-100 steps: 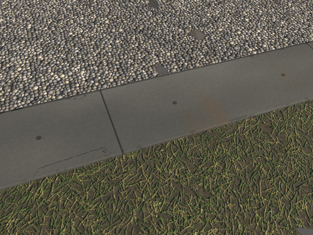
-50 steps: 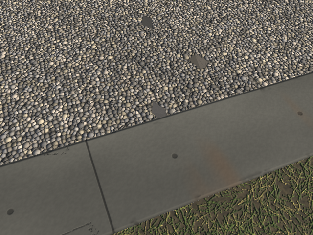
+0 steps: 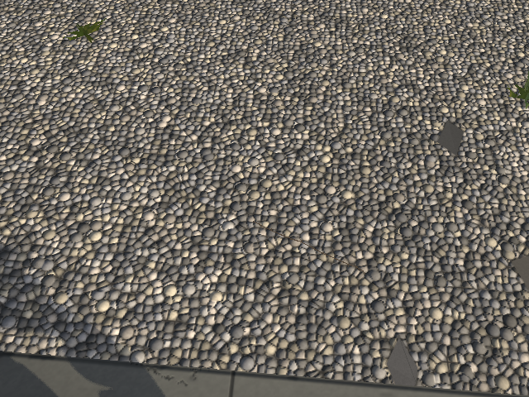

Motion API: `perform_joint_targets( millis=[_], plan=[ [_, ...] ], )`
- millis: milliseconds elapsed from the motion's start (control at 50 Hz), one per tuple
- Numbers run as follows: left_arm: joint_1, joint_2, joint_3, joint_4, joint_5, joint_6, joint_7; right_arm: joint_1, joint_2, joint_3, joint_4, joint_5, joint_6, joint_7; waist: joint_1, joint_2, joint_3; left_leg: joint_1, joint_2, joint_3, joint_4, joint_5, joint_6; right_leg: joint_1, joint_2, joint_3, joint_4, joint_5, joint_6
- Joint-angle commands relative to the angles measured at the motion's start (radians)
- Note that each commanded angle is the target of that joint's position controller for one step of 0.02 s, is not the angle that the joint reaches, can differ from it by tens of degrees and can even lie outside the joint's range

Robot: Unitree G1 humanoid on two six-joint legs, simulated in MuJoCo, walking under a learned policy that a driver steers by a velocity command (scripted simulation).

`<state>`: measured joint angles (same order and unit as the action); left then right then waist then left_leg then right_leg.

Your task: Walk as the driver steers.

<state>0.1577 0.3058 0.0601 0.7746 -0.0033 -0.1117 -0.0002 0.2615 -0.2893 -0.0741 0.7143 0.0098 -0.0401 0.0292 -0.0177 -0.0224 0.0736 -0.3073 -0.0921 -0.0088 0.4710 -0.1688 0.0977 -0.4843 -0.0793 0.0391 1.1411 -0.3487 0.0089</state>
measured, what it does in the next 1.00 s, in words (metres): walks ahead, turning left: right foot, then left foot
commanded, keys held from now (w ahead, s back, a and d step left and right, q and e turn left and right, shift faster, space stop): w+q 0.50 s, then w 0.40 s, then w+e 0.10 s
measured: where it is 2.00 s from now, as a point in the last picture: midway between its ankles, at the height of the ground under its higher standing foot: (187, 190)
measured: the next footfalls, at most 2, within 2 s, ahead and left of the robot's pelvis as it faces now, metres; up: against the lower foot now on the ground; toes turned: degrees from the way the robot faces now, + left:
right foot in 0.34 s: +0.39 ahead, -0.12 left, +0.00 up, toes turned +15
left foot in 0.82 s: +0.55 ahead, +0.23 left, +0.00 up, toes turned +25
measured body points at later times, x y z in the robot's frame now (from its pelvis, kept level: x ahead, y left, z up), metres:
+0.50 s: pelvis +0.29 -0.04 +0.00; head +0.32 -0.03 +0.45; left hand +0.34 +0.26 -0.10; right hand +0.47 -0.28 -0.11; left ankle +0.19 +0.07 -0.65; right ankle +0.35 -0.13 -0.74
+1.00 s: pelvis +0.52 +0.12 +0.00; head +0.54 +0.14 +0.45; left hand +0.49 +0.41 -0.12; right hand +0.74 -0.08 -0.09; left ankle +0.52 +0.21 -0.74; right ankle +0.55 -0.05 -0.65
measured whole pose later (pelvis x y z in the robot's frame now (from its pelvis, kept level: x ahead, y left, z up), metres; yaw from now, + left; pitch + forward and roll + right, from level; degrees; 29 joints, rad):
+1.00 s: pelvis +0.52 +0.12 +0.00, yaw +23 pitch +1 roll +0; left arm 0.25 0.32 0.05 0.85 -0.03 -0.08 -0.02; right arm 0.24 -0.27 -0.05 0.71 -0.01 -0.06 0.03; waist 0.00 -0.04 0.04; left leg -0.27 -0.04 0.05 0.42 -0.17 0.07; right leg -0.49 -0.10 0.02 1.13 -0.33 -0.01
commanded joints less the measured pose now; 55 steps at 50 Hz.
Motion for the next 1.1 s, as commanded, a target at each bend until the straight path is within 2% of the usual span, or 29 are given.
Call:
perform_joint_targets(
  millis=[20,120,200,260,300,320,340,360,380,400,420,440,460,500,560,660,740,780,820,840,860,880,900,920,940,960,1000,1040,1100],
  plan=[
    [0.025,0.104,0.030,-0.063,0.019,0.002,0.003,-0.026,-0.140,-0.034,-0.084,-0.001,-0.029,-0.018,0.033,0.059,-0.116,0.147,0.264,-0.337,-0.253,0.231,0.206,-0.126,-0.037,0.033,-0.103,0.088,0.027],
    [-0.153,0.048,0.008,-0.116,0.015,0.007,-0.004,0.051,-0.166,-0.042,-0.052,0.010,-0.020,-0.046,-0.027,0.083,-0.064,0.087,0.183,-0.242,-0.249,0.176,0.138,-0.097,0.030,0.016,-0.462,0.391,0.063],
    [-0.251,0.058,0.007,-0.152,-0.002,-0.006,-0.022,0.115,-0.167,-0.044,-0.022,0.017,-0.011,-0.050,-0.065,0.103,-0.044,0.111,0.202,-0.303,-0.210,0.091,0.114,-0.039,0.068,0.027,-0.609,0.459,0.049],
    [-0.245,0.090,0.018,-0.158,-0.003,-0.019,-0.033,0.126,-0.158,-0.044,-0.013,0.017,0.001,-0.057,-0.050,0.123,-0.050,0.206,0.234,-0.385,-0.121,0.103,0.100,-0.021,0.076,0.050,-0.667,0.366,0.020],
    [-0.158,0.112,0.032,-0.138,-0.004,-0.028,-0.029,0.105,-0.154,-0.045,-0.018,0.015,0.009,-0.057,-0.001,0.156,-0.075,0.219,0.229,-0.413,-0.046,0.188,0.080,0.092,0.086,0.028,-0.696,0.293,-0.015],
    [-0.053,0.140,0.048,-0.114,0.004,-0.033,-0.022,0.089,-0.126,-0.034,-0.027,0.012,0.009,-0.054,0.054,0.145,-0.144,0.189,0.178,-0.382,0.071,0.252,0.051,0.262,0.067,0.027,-0.723,0.312,-0.049],
    [0.100,0.190,0.062,-0.101,0.020,-0.034,-0.013,0.084,-0.074,-0.012,-0.050,-0.004,0.006,-0.049,0.119,0.062,-0.293,0.063,0.119,-0.310,0.335,0.138,0.014,0.535,-0.087,0.170,-0.687,0.265,-0.113],
    [0.195,0.258,0.080,-0.066,0.028,-0.019,-0.015,0.229,-0.010,0.007,-0.073,0.024,-0.002,-0.049,0.061,-0.273,-0.427,-0.308,-0.028,-0.183,0.663,-0.378,-0.061,0.878,-0.315,0.627,-0.761,0.059,-0.278],
    [0.181,0.168,0.060,-0.073,0.000,-0.014,-0.022,0.232,-0.109,-0.005,-0.051,0.035,-0.004,-0.052,0.075,-0.219,-0.375,-0.441,0.052,-0.200,0.805,-0.413,-0.074,0.855,-0.343,0.746,-0.822,-0.156,-0.269],
    [0.136,0.105,0.043,-0.085,-0.002,-0.006,-0.017,0.122,-0.170,-0.023,-0.058,0.030,0.000,-0.051,0.102,-0.120,-0.238,-0.476,0.090,-0.183,0.839,-0.319,-0.081,0.730,-0.298,0.586,-0.842,-0.149,-0.223],
    [0.084,0.090,0.035,-0.089,0.008,0.002,-0.014,0.061,-0.169,-0.025,-0.071,0.020,0.004,-0.053,0.088,-0.052,-0.158,-0.449,0.125,-0.145,0.823,-0.246,-0.089,0.603,-0.256,0.451,-0.857,-0.026,-0.195],
    [0.056,0.071,0.029,-0.080,0.012,0.007,-0.012,0.020,-0.156,-0.027,-0.084,0.009,0.004,-0.049,0.073,-0.041,-0.095,-0.432,0.152,-0.140,0.778,-0.199,-0.091,0.503,-0.218,0.357,-0.880,0.087,-0.188],
    [0.044,0.060,0.023,-0.074,0.019,0.005,-0.009,0.023,-0.136,-0.028,-0.089,0.013,0.007,-0.043,0.049,-0.068,-0.079,-0.386,0.179,-0.136,0.746,-0.170,-0.089,0.439,-0.191,0.281,-0.904,0.152,-0.176],
    [0.042,0.060,0.026,-0.058,0.011,-0.002,-0.009,0.031,-0.090,-0.020,-0.095,0.023,0.018,-0.035,0.035,-0.090,-0.067,-0.358,0.198,-0.107,0.695,-0.155,-0.091,0.387,-0.170,0.184,-0.950,0.212,-0.185],
    [0.071,0.101,0.037,-0.023,0.005,-0.011,-0.013,-0.024,-0.048,-0.003,-0.122,0.010,0.020,-0.033,0.037,-0.054,-0.049,-0.383,0.204,-0.103,0.561,-0.097,-0.101,0.375,-0.184,0.115,-0.995,0.313,-0.223],
    [0.093,0.138,0.041,0.012,-0.012,0.003,-0.015,-0.160,-0.028,0.018,-0.142,0.005,-0.008,-0.006,0.073,-0.032,-0.028,-0.303,0.181,-0.029,0.245,0.139,-0.091,0.384,-0.140,-0.040,-1.007,0.405,-0.197],
    [0.172,0.175,0.048,0.061,-0.030,0.025,-0.013,-0.259,-0.048,0.017,-0.179,0.011,-0.015,0.009,0.089,-0.047,-0.004,-0.277,0.159,0.003,0.124,0.100,-0.063,0.481,-0.191,-0.040,-0.978,0.446,-0.180],
    [0.172,0.193,0.051,0.075,-0.037,0.038,-0.009,-0.231,-0.078,0.004,-0.178,0.005,-0.016,0.011,0.049,-0.066,-0.031,-0.193,0.126,0.031,0.077,0.036,-0.030,0.525,-0.202,-0.058,-0.897,0.631,-0.159],
    [0.169,0.171,0.037,0.082,-0.034,0.047,-0.002,0.013,-0.151,-0.039,-0.100,-0.002,-0.011,0.000,-0.084,-0.050,-0.181,0.190,0.073,0.069,0.023,0.086,0.021,0.430,-0.134,-0.138,-0.597,0.818,-0.105],
    [0.171,0.114,0.010,0.053,0.000,0.042,0.001,0.191,-0.233,-0.064,-0.067,-0.007,-0.003,-0.017,-0.149,0.078,-0.319,0.496,0.263,-0.164,0.057,0.125,0.083,0.200,-0.080,-0.165,-0.270,0.498,-0.061],
    [0.274,0.008,-0.024,0.030,0.005,0.022,-0.009,0.182,-0.302,-0.065,-0.066,-0.008,-0.003,-0.017,-0.054,0.311,-0.434,0.704,0.478,-0.658,-0.085,-0.083,0.242,-0.136,0.097,-0.084,0.040,-0.222,-0.012],
    [0.199,0.119,0.002,0.042,-0.023,0.007,-0.015,0.174,-0.206,-0.042,-0.073,-0.001,-0.011,-0.011,-0.103,0.187,-0.405,0.664,0.466,-0.690,-0.147,-0.179,0.226,-0.237,0.055,0.043,0.145,-0.241,-0.021],
    [0.119,0.145,0.011,0.009,-0.045,-0.003,-0.020,0.116,-0.173,-0.028,-0.070,-0.002,-0.019,-0.009,-0.089,0.171,-0.258,0.551,0.430,-0.536,-0.161,-0.115,0.189,-0.303,0.011,0.025,0.144,-0.154,-0.035],
    [0.092,0.130,0.008,0.012,-0.038,-0.004,-0.015,0.055,-0.143,-0.019,-0.070,-0.004,-0.024,-0.008,-0.058,0.106,-0.189,0.425,0.390,-0.413,-0.177,-0.011,0.162,-0.271,-0.031,0.015,0.096,-0.064,-0.036],
    [0.087,0.123,0.012,0.018,-0.023,0.002,-0.012,0.006,-0.114,-0.012,-0.071,-0.011,-0.029,-0.005,-0.028,0.098,-0.141,0.322,0.358,-0.329,-0.207,0.067,0.147,-0.229,-0.056,0.017,0.042,-0.002,-0.029],
    [0.115,0.113,0.013,0.029,-0.023,0.016,-0.015,-0.023,-0.089,-0.006,-0.071,-0.020,-0.036,-0.005,0.005,0.111,-0.130,0.252,0.337,-0.271,-0.242,0.112,0.136,-0.166,-0.076,0.030,0.021,0.044,-0.024],
    [0.145,0.072,0.007,0.044,-0.027,0.043,-0.014,-0.035,-0.088,-0.010,-0.051,-0.020,-0.056,-0.006,0.030,0.104,-0.114,0.179,0.335,-0.193,-0.301,0.159,0.142,-0.120,-0.075,0.038,-0.007,0.088,-0.007],
    [0.106,0.060,0.007,0.030,-0.025,0.061,-0.008,-0.030,-0.100,-0.016,-0.027,-0.026,-0.070,-0.012,0.031,0.088,-0.069,0.153,0.333,-0.116,-0.340,0.185,0.137,-0.166,-0.066,0.064,-0.066,0.162,0.009],
    [0.044,0.052,0.008,0.011,-0.019,0.059,-0.012,-0.014,-0.107,-0.018,0.001,-0.030,-0.074,-0.024,0.015,0.075,-0.038,0.179,0.313,-0.011,-0.358,0.214,0.107,-0.208,-0.043,0.080,-0.225,0.336,0.015]
  ],
)
Over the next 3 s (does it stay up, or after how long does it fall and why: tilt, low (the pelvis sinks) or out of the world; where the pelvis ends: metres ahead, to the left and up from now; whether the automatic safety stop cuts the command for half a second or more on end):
stays up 1.62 0.03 0.00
